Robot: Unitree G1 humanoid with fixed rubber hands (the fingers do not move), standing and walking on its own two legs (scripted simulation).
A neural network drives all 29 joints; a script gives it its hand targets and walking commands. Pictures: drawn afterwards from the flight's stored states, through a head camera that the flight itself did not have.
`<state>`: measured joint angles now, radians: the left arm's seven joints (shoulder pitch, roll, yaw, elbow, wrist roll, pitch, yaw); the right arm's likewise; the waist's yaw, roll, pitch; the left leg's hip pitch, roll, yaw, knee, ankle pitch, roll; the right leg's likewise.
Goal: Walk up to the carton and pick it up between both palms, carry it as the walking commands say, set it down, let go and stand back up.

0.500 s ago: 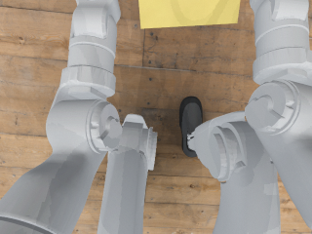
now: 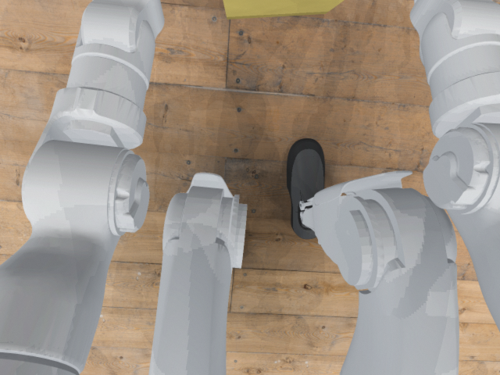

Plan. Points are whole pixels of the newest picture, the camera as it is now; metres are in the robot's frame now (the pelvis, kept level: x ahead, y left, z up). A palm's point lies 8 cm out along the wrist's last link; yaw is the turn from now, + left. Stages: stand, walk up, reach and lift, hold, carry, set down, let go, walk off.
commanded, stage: set down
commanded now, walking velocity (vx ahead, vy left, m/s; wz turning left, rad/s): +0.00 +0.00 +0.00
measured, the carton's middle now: out of the picture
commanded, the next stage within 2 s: let go in 1.40 s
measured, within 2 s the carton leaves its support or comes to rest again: neither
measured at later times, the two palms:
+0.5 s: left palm out of the picture +0.58 +0.10 -0.05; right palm out of the picture +0.54 -0.22 -0.07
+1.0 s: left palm out of the picture +0.58 +0.11 +0.09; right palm out of the picture +0.54 -0.24 +0.08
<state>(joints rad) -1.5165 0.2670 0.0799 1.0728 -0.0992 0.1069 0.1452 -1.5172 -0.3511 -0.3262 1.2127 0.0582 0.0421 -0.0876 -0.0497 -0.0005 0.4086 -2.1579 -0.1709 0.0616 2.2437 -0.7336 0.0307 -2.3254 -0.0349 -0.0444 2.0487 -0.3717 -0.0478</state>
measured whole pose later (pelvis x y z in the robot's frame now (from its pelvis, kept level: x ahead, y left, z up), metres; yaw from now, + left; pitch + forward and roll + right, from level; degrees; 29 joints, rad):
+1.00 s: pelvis +0.03 -0.01 +0.19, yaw -1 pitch +45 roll +3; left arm -1.25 0.22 0.21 0.88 -0.04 0.21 0.12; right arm -1.22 -0.24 -0.35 0.89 -0.01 0.19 -0.09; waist -0.03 0.01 0.01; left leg -1.74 -0.13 0.01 1.53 -0.57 0.02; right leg -1.89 0.03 0.00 1.39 -0.29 -0.03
